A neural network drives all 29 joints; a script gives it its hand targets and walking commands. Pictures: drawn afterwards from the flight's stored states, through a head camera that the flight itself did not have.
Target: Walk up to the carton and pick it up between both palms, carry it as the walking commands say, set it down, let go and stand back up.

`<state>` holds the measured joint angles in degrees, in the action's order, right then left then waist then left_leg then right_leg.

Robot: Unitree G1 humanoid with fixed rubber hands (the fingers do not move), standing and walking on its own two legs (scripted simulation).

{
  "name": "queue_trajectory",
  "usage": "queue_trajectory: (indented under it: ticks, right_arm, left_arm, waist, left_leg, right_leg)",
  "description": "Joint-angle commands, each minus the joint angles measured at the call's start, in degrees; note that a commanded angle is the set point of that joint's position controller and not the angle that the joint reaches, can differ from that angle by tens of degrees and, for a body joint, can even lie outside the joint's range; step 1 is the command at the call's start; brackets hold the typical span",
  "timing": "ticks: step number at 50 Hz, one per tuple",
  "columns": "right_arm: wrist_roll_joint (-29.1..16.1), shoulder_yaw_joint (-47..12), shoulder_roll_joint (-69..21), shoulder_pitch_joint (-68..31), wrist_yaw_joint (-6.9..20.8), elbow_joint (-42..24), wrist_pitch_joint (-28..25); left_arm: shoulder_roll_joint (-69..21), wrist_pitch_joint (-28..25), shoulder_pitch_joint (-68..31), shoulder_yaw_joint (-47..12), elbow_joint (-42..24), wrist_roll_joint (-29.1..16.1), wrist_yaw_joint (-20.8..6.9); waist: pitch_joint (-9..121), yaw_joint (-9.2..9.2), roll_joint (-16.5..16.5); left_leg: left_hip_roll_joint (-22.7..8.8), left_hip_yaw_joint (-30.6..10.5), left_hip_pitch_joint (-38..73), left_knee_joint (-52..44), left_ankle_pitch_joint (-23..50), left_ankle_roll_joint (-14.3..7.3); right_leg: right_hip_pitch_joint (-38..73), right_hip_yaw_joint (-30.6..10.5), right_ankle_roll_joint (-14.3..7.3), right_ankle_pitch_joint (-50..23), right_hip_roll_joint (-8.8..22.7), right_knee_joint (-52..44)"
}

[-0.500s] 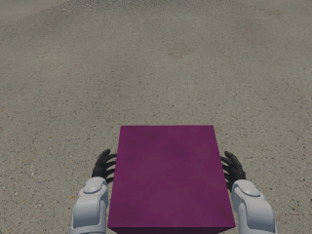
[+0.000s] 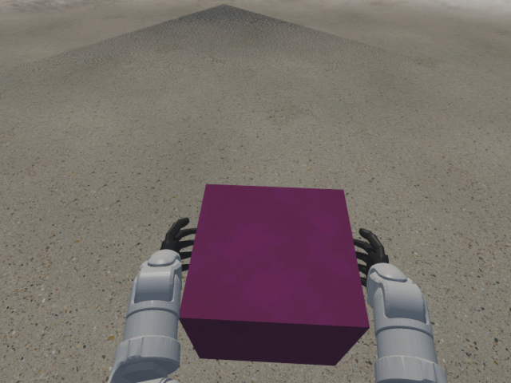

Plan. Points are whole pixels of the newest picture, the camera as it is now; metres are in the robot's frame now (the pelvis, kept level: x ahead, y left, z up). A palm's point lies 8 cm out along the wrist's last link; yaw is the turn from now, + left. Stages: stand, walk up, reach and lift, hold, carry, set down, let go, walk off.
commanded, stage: hold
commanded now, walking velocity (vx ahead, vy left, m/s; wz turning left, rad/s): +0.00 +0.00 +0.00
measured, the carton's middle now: (270, 275) +0.32 +0.01 -0.01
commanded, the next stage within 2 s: carry in 0.54 s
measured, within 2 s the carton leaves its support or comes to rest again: neither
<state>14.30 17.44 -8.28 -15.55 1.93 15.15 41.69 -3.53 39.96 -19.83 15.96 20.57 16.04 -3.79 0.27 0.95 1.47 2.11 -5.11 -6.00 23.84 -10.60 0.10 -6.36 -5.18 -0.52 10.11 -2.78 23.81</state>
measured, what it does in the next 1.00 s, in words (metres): stands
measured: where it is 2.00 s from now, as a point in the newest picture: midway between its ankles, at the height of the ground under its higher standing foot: outside the picture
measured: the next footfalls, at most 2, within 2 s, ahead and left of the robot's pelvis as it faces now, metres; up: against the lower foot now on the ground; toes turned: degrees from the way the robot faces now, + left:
left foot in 1.22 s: -0.06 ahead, +0.11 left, +0.00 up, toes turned +9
right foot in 1.56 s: -0.24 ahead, -0.12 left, +0.00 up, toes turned -2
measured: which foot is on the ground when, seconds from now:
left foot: down 0.00-1.00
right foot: down 0.00-1.00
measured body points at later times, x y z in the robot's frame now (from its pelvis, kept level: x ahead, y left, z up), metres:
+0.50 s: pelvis +0.05 +0.00 +0.01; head +0.02 +0.01 +0.46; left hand +0.31 +0.18 +0.02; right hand +0.32 -0.17 +0.02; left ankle +0.04 +0.12 -0.74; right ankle +0.04 -0.11 -0.74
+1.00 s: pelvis -0.03 -0.01 -0.02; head -0.08 -0.02 +0.42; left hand +0.23 +0.17 +0.06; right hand +0.23 -0.17 +0.05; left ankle +0.03 +0.11 -0.74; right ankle +0.04 -0.11 -0.74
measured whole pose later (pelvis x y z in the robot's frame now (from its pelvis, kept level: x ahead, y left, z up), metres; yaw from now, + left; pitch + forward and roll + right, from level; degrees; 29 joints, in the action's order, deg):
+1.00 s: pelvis -0.03 -0.01 -0.02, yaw +1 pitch -1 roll +0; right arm 4.3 9.2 -5.0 -5.6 -1.9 -15.5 69.2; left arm -4.0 67.7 -6.6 8.5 -14.2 6.9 1.7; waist 6.4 -0.3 -0.7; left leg -0.2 1.2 -22.4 38.3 -14.7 0.1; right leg -23.0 1.9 -1.4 14.6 -0.2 38.7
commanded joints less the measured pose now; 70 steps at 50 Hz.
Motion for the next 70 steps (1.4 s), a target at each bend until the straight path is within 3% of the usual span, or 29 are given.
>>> queue_trajectory:
  ticks: [1, 10, 11, 16, 20, 25, 26, 27, 28, 31, 35, 36, 38, 39, 41, 42, 43, 45, 48, 50, 52, 56, 59, 60, 61, 62, 63, 65, 70]
  right_arm:
    - [-14.5, -34.0, -47.6, -43.1, 17.0, -2.8, -2.8]
    - [-18.5, -39.4, -47.8, -35.9, 17.1, -9.9, -3.0]
    - [-19.5, -42.3, -48.3, -35.8, 16.6, -13.6, -3.2]
    - [-20.2, -44.4, -45.0, -25.0, 15.1, -17.7, -2.4]
    - [-20.3, -45.3, -44.7, -18.3, 13.6, -18.6, -1.9]
    - [-19.0, -46.2, -43.1, -18.4, 11.8, -23.9, -2.4]
    - [-19.2, -45.9, -42.6, -15.9, 11.1, -21.7, -2.2]
    - [-22.5, -50.4, -44.2, -24.9, 11.4, -31.2, -1.9]
    - [-22.0, -49.8, -43.9, -23.7, 11.3, -31.0, 0.3]
    - [-23.2, -49.8, -42.0, -19.6, 10.0, -32.6, 5.6]
    - [-24.6, -50.1, -38.1, -16.6, 8.9, -35.5, 13.4]
    - [-26.2, -51.5, -38.9, -19.7, 8.8, -36.6, 15.2]
    - [-28.2, -52.3, -38.0, -20.6, 8.8, -38.7, 17.7]
    - [-29.4, -53.0, -38.5, -21.6, 9.0, -39.9, 19.7]
    - [-30.3, -53.0, -38.6, -22.4, 9.1, -39.7, 22.0]
    - [-32.2, -53.7, -40.0, -26.4, 9.6, -40.8, 22.9]
    - [-32.3, -54.7, -40.0, -25.2, 9.1, -43.1, 23.6]
    - [-33.6, -53.7, -41.8, -27.6, 9.8, -42.2, 26.0]
    - [-32.6, -52.5, -41.9, -25.7, 9.5, -41.6, 27.8]
    - [-32.6, -51.8, -42.1, -24.5, 9.5, -40.4, 28.5]
    - [-34.3, -53.3, -43.5, -28.3, 9.1, -44.5, 27.9]
    - [-35.2, -53.8, -44.8, -30.7, 8.9, -47.4, 28.1]
    - [-33.4, -51.9, -46.1, -23.4, 9.4, -41.2, 28.9]
    - [-32.6, -51.6, -45.4, -20.2, 9.6, -40.6, 28.1]
    - [-32.1, -50.9, -44.6, -19.7, 9.7, -40.4, 27.9]
    - [-32.3, -51.7, -44.6, -19.0, 9.9, -41.2, 27.3]
    - [-31.7, -51.0, -45.9, -19.7, 10.0, -40.1, 27.1]
    - [-33.3, -52.5, -46.0, -27.0, 9.6, -47.7, 25.4]
    - [-30.9, -51.2, -42.9, -23.2, 8.2, -51.5, 25.4]
  left_arm:
    - [-58.4, -1.2, -33.0, -31.1, -1.7, -15.2, -14.4]
    - [-58.6, -1.0, -26.5, -37.5, -12.3, -19.0, -12.2]
    - [-57.9, -1.1, -23.1, -37.6, -12.9, -18.8, -11.9]
    - [-54.6, -0.1, -11.7, -39.1, -18.4, -19.0, -10.5]
    - [-50.5, -0.2, -11.3, -42.1, -25.0, -19.7, -10.1]
    - [-46.8, -0.4, -9.8, -44.6, -27.9, -19.9, -10.5]
    - [-45.4, -0.6, -9.1, -43.9, -27.3, -20.3, -10.5]
    - [-50.1, 0.5, -20.0, -50.6, -34.8, -25.7, -10.7]
    - [-49.8, 2.1, -19.3, -49.3, -34.0, -25.4, -10.3]
    - [-47.9, 7.4, -19.6, -49.9, -38.5, -28.0, -9.5]
    - [-45.7, 16.0, -10.9, -47.5, -35.3, -27.3, -8.5]
    - [-45.3, 17.9, -10.9, -46.6, -34.7, -27.0, -8.5]
    - [-46.4, 20.6, -7.8, -46.4, -33.7, -27.2, -7.5]
    - [-47.1, 21.9, -9.2, -47.1, -35.4, -28.4, -7.4]
    - [-45.6, 24.2, -10.8, -47.0, -36.3, -28.6, -7.0]
    - [-46.8, 25.0, -14.8, -48.4, -39.4, -29.5, -7.1]
    - [-47.2, 26.0, -14.5, -49.4, -42.2, -30.7, -7.2]
    - [-48.7, 27.9, -18.9, -48.9, -43.4, -32.1, -7.5]
    - [-48.1, 29.7, -19.2, -47.5, -43.0, -32.7, -7.8]
    - [-48.8, 29.9, -19.6, -47.6, -44.2, -34.0, -8.1]
    - [-50.7, 29.9, -16.9, -47.5, -45.0, -34.5, -8.5]
    - [-50.8, 30.4, -12.5, -45.7, -43.5, -32.5, -8.3]
    - [-49.8, 30.2, -16.5, -48.4, -49.2, -32.3, -7.3]
    - [-48.2, 29.9, -17.5, -49.8, -50.2, -32.8, -7.2]
    - [-48.8, 29.5, -20.6, -51.6, -53.1, -33.8, -7.1]
    - [-48.6, 29.1, -20.1, -51.7, -51.9, -34.1, -7.2]
    - [-49.2, 29.1, -22.6, -52.3, -53.7, -34.9, -7.2]
    - [-52.7, 28.0, -23.0, -54.0, -52.3, -36.6, -7.9]
    - [-51.9, 27.9, -13.8, -52.9, -46.7, -35.9, -7.9]
  waist:
    - [10.2, -0.71, -4.3]
    - [19.5, -1.78, 0.2]
    - [22.5, 0.55, 1.1]
    - [22.4, 1.07, -0.7]
    - [20.9, 0.10, -4.7]
    - [20.5, -0.88, -0.2]
    - [18.7, 0.30, -2.4]
    - [25.2, -0.99, -4.1]
    - [24.1, -1.35, -3.3]
    - [26.2, -0.64, -2.8]
    - [25.1, -0.51, 1.2]
    - [22.3, -0.70, 5.2]
    - [24.0, -0.47, 4.9]
    - [23.9, -0.61, 7.1]
    - [24.4, -0.44, -0.5]
    - [21.3, -0.28, -8.8]
    - [20.7, -0.23, -10.0]
    - [15.0, -0.03, -10.3]
    - [13.2, -0.78, 0.1]
    - [16.9, -0.26, 9.4]
    - [17.8, -0.03, 12.0]
    - [22.4, -0.27, 11.8]
    - [26.0, -1.06, 7.6]
    - [25.4, -1.64, -4.3]
    - [23.3, -1.01, -18.4]
    - [23.9, -1.52, -23.4]
    - [23.7, -1.59, -20.7]
    - [23.7, -1.26, -15.9]
    - [24.3, -0.93, -9.1]
  left_leg:
    - [1.2, 1.7, -1.1, -9.7, -9.0, -0.3]
    - [1.6, 0.6, 9.3, -7.2, 15.3, 1.3]
    - [2.0, 0.6, 10.4, -6.7, 20.0, 1.2]
    - [2.2, 0.2, 13.2, -6.3, 31.9, 1.8]
    - [3.3, 1.4, 12.3, -6.4, 29.6, 1.7]
    - [3.9, 1.0, 11.4, -6.7, 26.4, 0.8]
    - [4.0, 1.1, 10.4, -6.8, 27.3, 0.7]
    - [-7.7, 2.9, 6.5, 4.6, 29.8, -1.3]
    - [-9.5, 0.7, 6.5, 6.4, 30.8, -1.9]
    - [-9.4, 1.9, 2.2, 9.7, 30.1, -1.6]
    - [-7.6, 2.2, -9.3, 14.5, 14.6, 0.0]
    - [-7.0, 2.8, -12.0, 13.8, 8.7, 1.0]
    - [-6.5, 3.0, -11.5, 8.9, 6.7, 0.5]
    - [-6.9, 3.4, -10.4, 6.3, 9.4, 0.1]
    - [-11.1, -0.4, -7.0, 9.4, 26.2, -1.4]
    - [-15.1, -5.0, -7.8, 6.5, 29.9, -3.2]
    - [-17.2, -5.4, -8.6, 6.2, 30.5, -5.1]
    - [-17.0, -5.6, -14.8, 3.1, 15.3, -4.4]
    - [-9.0, -0.6, -20.7, 7.3, -8.5, -1.9]
    - [-3.3, 6.1, -18.5, 23.4, -12.0, -0.7]
    - [-2.6, 8.3, -18.4, 30.8, -17.4, -0.2]
    - [-2.3, 8.9, -14.7, 24.0, -16.3, -0.3]
    - [-4.0, 7.1, -6.3, 8.8, -11.2, -1.3]
    - [-9.9, -1.7, -5.7, -4.3, -8.3, -2.0]
    - [-21.3, -14.5, -5.0, -6.1, 4.8, -5.8]
    - [-27.2, -15.1, -6.0, -1.7, 20.6, -11.3]
    - [-25.6, -10.4, -11.1, -0.3, 18.1, -12.3]
    - [-20.6, -3.2, -11.2, 2.5, 19.9, -10.0]
    - [-18.2, -3.2, -6.7, -0.8, 9.8, -7.8]
  right_leg:
    - [3.2, 3.2, -0.4, 6.9, -2.8, -6.1]
    - [4.2, 2.3, 0.4, -10.6, -2.9, -6.3]
    - [6.4, 2.5, 0.9, -14.8, -3.0, -6.2]
    - [8.5, 2.3, 1.5, -25.5, -3.1, -6.3]
    - [9.5, 0.9, 2.0, -28.0, -2.3, -6.0]
    - [10.0, 0.7, 2.5, -26.7, -2.8, -6.6]
    - [10.9, 0.2, 2.6, -29.2, -2.3, -6.4]
    - [6.1, 1.5, -0.6, -30.1, 9.9, 5.2]
    - [0.9, 0.2, -1.1, -30.3, 9.6, 8.3]
    - [-1.1, 1.2, -0.9, -30.7, 9.2, 9.0]
    - [-0.7, -5.0, -3.9, -34.7, 14.4, 9.8]
    - [-1.9, -4.5, -4.5, -36.8, 15.5, 8.6]
    - [-0.9, -3.3, -5.1, -39.8, 15.4, 10.6]
    - [-3.4, -3.2, -4.0, -37.2, 14.2, 11.9]
    - [-9.1, 0.8, -1.6, -22.0, 11.2, 15.5]
    - [-13.4, 2.7, -0.1, -10.4, 8.5, 18.3]
    - [-11.9, 6.9, 0.9, 0.7, 5.7, 14.2]
    - [-13.3, 5.8, -0.4, 7.4, 6.1, 11.1]
    - [-16.2, -3.6, -3.1, 8.2, 12.6, 4.9]
    - [-18.6, -9.7, -7.2, 12.1, 19.5, -3.1]
    - [-18.6, -11.9, -9.4, 7.3, 23.6, -7.9]
    - [-16.6, -6.8, -6.3, 6.7, 18.9, -6.2]
    - [-17.7, -0.5, -3.6, 8.3, 15.7, 2.9]
    - [-17.8, 3.0, -2.1, 6.0, 11.4, 9.1]
    - [-24.5, 9.4, 1.0, 11.1, 5.0, 20.2]
    - [-28.4, 9.0, 2.1, 20.3, 3.6, 31.5]
    - [-24.7, 5.7, 1.2, 20.2, 5.9, 36.4]
    - [-22.9, 8.6, 1.0, 13.6, 4.8, 35.6]
    - [-25.5, 9.3, 2.6, 13.7, 2.7, 35.4]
